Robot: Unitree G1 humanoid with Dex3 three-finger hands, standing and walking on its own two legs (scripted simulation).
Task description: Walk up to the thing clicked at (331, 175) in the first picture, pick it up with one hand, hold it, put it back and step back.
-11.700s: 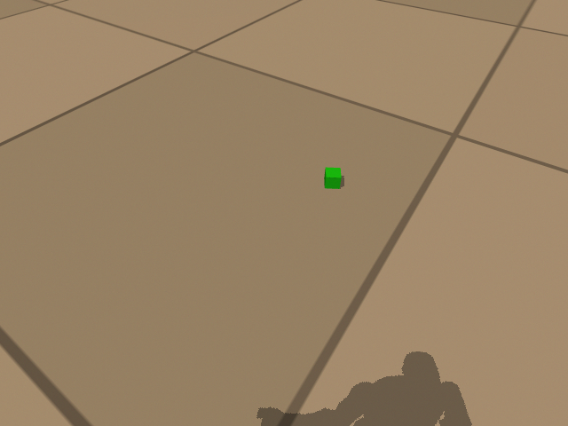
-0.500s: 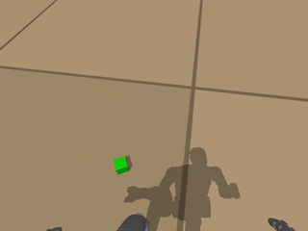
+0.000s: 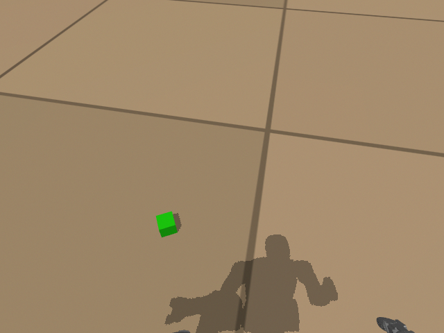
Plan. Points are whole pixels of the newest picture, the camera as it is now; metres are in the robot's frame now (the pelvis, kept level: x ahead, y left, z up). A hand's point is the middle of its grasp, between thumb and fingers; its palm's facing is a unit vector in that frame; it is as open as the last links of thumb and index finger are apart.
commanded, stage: walk up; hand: left
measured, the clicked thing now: (166, 224) +0.70 +0.30 -0.72
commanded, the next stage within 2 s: stand in 1.02 s
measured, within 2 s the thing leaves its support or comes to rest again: neither
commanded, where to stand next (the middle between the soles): +0.34 +0.04 m, yaw +4 degrees
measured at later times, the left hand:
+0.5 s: hand out of the picture +0.06 +0.27 -0.13, palm faces +0.08 -0.92 -0.38, open 7.4 cm
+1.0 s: hand out of the picture +0.09 +0.29 -0.13, palm faces +0.11 -0.93 -0.35, open 7.4 cm
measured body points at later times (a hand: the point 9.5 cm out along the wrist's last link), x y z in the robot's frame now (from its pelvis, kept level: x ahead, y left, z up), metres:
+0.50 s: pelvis +0.00 +0.00 +0.01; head +0.01 +0.00 +0.46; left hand +0.06 +0.32 -0.11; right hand +0.10 -0.29 -0.12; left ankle +0.01 +0.13 -0.72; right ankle -0.01 -0.11 -0.72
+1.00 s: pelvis +0.02 +0.02 +0.02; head +0.03 +0.03 +0.47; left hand +0.09 +0.33 -0.11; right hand +0.15 -0.27 -0.10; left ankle +0.02 +0.13 -0.72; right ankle -0.01 -0.11 -0.72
